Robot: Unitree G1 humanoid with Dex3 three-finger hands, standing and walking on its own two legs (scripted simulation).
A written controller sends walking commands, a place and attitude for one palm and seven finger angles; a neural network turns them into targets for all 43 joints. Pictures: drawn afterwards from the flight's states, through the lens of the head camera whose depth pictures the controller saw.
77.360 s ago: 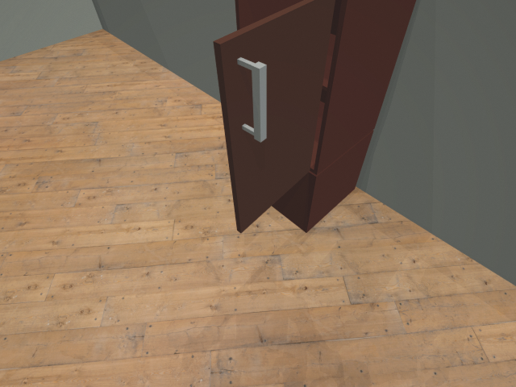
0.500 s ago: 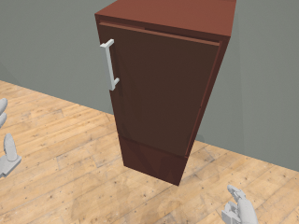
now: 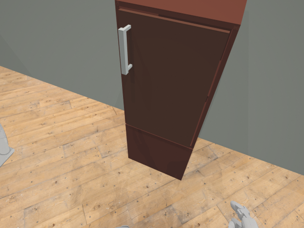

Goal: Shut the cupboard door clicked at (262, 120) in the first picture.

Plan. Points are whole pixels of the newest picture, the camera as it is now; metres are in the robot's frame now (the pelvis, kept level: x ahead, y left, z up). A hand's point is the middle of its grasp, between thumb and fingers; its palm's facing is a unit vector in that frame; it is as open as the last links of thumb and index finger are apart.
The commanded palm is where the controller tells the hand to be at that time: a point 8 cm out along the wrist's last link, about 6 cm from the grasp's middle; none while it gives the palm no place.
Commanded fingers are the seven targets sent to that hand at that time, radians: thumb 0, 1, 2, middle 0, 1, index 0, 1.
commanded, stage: step back with the hand held close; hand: left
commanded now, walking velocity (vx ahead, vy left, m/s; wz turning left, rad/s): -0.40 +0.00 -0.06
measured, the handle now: (126, 50) +0.67 +0.12 +0.14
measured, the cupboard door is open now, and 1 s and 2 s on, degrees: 0 0 0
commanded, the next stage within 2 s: stop stepping back and stand still in 0.24 s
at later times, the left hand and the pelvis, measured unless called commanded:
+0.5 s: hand out of the picture +0.12 +0.28 +0.20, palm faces +0.47 -0.80 -0.39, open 7.5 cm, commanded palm +0.07 +0.31 +0.20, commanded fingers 0.00 0.90 0.90 -0.20 -0.30 -0.20 -0.30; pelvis -0.08 +0.01 +0.01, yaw -2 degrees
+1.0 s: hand out of the picture +0.10 +0.27 +0.17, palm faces +0.42 -0.82 -0.38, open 7.4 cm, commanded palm +0.05 +0.31 +0.20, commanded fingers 0.00 0.90 0.90 -0.20 -0.30 -0.20 -0.30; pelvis -0.11 +0.02 +0.02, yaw -3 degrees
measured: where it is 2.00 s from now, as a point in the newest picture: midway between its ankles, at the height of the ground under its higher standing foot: outside the picture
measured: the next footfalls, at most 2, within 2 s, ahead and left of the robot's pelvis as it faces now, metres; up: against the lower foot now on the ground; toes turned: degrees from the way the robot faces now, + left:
left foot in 0.26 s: -0.04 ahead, +0.13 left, +0.00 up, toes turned -3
right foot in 0.50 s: -0.05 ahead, -0.09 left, +0.00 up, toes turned -2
